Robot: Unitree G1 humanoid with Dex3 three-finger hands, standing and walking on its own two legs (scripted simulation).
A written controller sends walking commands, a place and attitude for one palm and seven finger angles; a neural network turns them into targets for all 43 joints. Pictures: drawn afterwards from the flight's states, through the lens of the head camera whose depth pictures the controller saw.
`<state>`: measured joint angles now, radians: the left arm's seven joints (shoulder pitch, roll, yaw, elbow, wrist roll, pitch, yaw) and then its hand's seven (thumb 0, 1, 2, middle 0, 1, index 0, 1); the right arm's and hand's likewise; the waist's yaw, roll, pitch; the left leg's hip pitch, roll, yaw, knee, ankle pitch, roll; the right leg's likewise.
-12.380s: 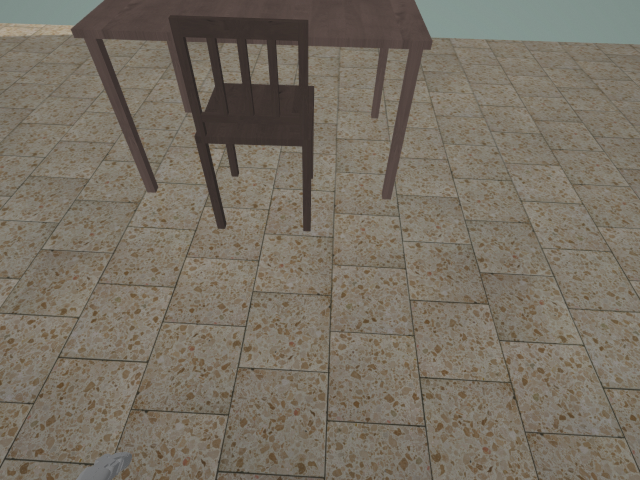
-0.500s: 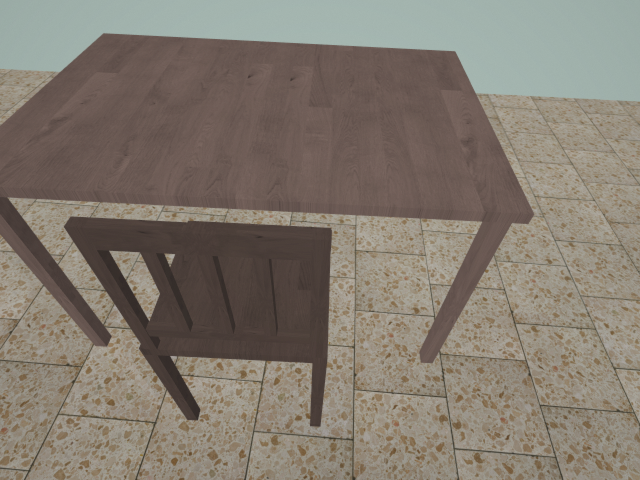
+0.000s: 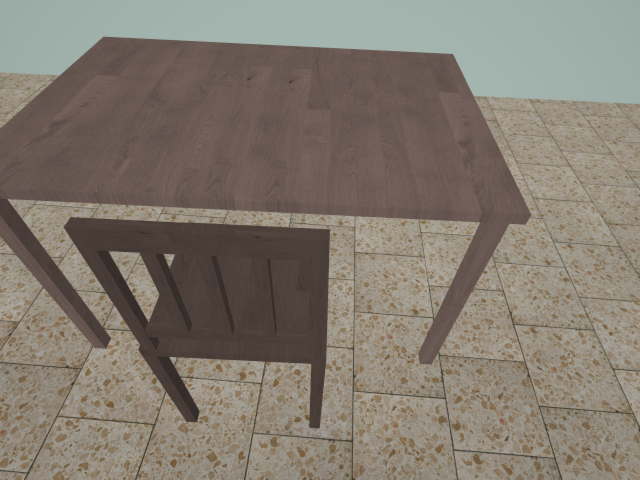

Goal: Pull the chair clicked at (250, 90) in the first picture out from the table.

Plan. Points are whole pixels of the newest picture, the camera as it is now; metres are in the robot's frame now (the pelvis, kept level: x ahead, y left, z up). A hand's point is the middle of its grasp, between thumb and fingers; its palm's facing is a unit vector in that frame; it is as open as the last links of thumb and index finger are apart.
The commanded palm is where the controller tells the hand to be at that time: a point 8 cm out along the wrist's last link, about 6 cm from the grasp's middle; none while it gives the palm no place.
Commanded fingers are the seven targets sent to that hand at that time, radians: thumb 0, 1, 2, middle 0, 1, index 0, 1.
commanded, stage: raise the hand toward the chair's back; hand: left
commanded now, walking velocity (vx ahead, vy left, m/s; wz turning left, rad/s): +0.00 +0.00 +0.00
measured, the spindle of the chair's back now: (217, 295) +0.43 +0.21 -0.10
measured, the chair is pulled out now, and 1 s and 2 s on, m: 0.00 0.00 0.00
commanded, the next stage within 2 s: none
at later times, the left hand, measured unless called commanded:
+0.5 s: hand (222, 460) +0.17 +0.14 -0.08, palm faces +0.03 -1.00 +0.05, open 9.3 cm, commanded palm +0.12 +0.22 -0.07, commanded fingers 0.00 0.36 0.67 -0.15 -0.22 -0.15 -0.22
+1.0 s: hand (173, 440) +0.18 +0.19 -0.05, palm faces +0.14 -0.99 -0.05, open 13.7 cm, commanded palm +0.15 +0.24 -0.05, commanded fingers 0.00 -0.22 0.42 -0.09 -0.12 -0.09 -0.12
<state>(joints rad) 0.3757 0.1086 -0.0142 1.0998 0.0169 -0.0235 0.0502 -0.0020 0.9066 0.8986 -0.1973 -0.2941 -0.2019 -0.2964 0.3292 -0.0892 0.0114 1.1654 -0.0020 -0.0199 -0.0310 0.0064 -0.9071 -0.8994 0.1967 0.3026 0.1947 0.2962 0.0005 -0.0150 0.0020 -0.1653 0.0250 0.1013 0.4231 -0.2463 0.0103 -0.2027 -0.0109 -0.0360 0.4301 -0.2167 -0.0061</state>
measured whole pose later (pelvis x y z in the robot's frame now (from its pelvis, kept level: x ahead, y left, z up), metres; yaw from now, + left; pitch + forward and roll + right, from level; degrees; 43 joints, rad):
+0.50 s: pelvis -0.02 -0.01 -0.08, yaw +3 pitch +12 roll +1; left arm 0.41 0.12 0.05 0.17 -0.12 -0.52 -0.19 0.01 0.60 0.76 -0.17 -0.25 -0.18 -0.25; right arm 0.13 -0.26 -0.09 0.50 0.00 -0.22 0.03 0.02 -0.91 -0.90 0.20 0.30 0.19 0.30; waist -0.02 -0.09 -0.13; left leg -0.77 0.04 0.05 1.07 -0.47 0.00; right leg -0.80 -0.04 -0.07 1.09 -0.49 -0.03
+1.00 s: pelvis -0.02 -0.01 -0.09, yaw +3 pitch +16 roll -2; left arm 0.47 0.20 0.18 -0.10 -0.26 -0.36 -0.19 0.00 0.01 0.52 -0.11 -0.15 -0.12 -0.16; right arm 0.27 -0.19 -0.03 0.58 0.03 -0.17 -0.05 0.02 -0.90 -0.90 0.20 0.30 0.20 0.30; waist -0.02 0.02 -0.15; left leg -0.92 0.05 0.01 1.17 -0.53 0.00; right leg -0.91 -0.03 -0.10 1.13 -0.50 -0.03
